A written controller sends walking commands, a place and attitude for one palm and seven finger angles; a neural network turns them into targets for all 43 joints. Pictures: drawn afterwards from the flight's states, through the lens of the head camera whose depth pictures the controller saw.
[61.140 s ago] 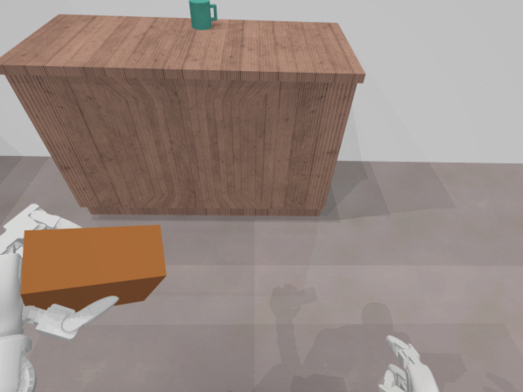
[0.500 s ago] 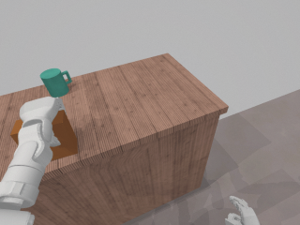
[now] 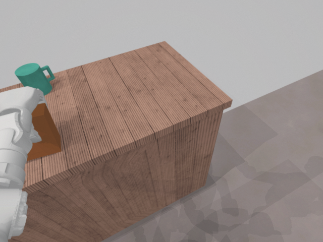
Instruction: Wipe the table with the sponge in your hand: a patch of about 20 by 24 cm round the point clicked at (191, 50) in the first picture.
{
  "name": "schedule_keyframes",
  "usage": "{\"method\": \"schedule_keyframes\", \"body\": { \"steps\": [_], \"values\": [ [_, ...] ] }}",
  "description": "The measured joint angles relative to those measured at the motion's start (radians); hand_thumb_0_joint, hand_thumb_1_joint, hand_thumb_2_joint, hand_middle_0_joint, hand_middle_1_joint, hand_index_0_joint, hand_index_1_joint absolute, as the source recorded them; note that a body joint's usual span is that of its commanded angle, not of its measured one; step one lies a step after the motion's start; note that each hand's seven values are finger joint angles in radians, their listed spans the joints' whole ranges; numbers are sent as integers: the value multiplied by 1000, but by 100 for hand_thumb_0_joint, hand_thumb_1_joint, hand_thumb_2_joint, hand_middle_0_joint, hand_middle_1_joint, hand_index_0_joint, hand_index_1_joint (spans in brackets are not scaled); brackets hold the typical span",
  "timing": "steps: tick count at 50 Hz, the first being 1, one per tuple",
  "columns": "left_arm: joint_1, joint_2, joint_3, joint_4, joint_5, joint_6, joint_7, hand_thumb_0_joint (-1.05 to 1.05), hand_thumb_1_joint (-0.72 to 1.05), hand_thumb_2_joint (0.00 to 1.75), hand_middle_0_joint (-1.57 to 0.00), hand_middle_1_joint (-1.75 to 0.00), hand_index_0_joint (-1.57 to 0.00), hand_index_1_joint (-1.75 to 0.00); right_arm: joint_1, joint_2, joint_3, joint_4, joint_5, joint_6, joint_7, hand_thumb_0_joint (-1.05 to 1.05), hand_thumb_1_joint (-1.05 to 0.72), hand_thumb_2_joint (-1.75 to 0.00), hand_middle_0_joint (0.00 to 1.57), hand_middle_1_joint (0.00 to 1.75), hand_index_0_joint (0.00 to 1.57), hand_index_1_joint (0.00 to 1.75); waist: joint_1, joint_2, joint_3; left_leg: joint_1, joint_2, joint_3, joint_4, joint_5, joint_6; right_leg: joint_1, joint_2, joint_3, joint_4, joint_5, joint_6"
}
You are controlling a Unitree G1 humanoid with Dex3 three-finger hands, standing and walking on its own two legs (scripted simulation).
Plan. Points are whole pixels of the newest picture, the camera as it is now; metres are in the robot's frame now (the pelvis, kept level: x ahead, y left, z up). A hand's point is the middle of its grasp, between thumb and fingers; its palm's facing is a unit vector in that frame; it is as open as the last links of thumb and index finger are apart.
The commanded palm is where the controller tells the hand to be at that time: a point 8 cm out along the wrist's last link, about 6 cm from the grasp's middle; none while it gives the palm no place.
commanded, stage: wipe forward along the middle lane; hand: left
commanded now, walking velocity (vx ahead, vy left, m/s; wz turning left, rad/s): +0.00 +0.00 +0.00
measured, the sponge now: (31, 140) +0.36 +0.37 +0.07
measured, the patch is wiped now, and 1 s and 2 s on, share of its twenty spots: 0.80 0.80 0.85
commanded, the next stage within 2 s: slide back across to the first lane in 0.78 s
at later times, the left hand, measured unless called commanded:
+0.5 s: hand (24, 104) +0.43 +0.39 +0.13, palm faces -0.15 +0.00 -0.99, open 10.2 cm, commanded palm +0.43 +0.40 +0.17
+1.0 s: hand (22, 96) +0.47 +0.43 +0.13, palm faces -0.13 +0.01 -0.99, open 10.2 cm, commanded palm +0.45 +0.42 +0.17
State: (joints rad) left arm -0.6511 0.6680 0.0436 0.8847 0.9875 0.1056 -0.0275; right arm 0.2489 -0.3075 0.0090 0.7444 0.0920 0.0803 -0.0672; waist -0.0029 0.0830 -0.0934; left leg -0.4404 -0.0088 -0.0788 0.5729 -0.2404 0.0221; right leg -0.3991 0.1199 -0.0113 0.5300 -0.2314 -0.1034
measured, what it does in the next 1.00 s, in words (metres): shifts its weight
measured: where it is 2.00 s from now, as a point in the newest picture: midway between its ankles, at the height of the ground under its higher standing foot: outside the picture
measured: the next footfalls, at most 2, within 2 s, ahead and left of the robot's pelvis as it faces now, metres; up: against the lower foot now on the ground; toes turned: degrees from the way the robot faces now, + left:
none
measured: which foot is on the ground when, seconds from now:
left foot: down 0.00-1.00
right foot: down 0.00-1.00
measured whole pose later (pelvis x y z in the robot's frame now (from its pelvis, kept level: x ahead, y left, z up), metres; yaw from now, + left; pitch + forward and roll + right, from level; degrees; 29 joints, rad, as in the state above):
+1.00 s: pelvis +0.03 +0.06 +0.00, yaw -2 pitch +13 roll -3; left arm -0.89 0.77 0.06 1.11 1.08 0.07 -0.02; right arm 0.32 -0.29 0.01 0.71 0.08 0.10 -0.05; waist -0.06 0.06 -0.13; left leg -0.55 -0.04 -0.04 0.61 -0.28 0.06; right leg -0.48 0.09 0.03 0.50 -0.25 -0.03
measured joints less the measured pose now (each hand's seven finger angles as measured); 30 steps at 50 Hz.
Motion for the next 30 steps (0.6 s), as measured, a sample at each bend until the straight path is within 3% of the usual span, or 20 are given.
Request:
{"method": "schedule_keyframes", "body": {
  "steps": [13, 21, 30],
  "values": [
    [-123, 123, 48, 183, 43, -30, -31, 2, -57, 105, -77, -133, -79, -131, 32, -24, -1, -10, 1, -3, -1, 1, -91, -90, 20, 30, 20, 30, -53, -8, -2, -73, 22, 8, 39, -22, 4, -64, 23, 9, 7, 4, -6],
    [-138, 158, 81, 206, 59, -76, -33, 2, -57, 105, -77, -133, -79, -131, 63, -34, -11, -11, -1, 9, 0, 1, -91, -90, 20, 30, 20, 30, -58, -7, -11, -102, 23, 15, 53, -33, -3, -89, 24, 17, 10, -4, 3],
    [-164, 140, 57, 211, 62, -69, -14, 2, -58, 105, -78, -133, -79, -131, 65, -18, -10, -11, -1, 19, 7, 1, -91, -90, 20, 30, 20, 30, -54, -5, -19, -109, 10, 16, 46, -33, -10, -88, 10, 20, -7, -6, 24]
  ]
}}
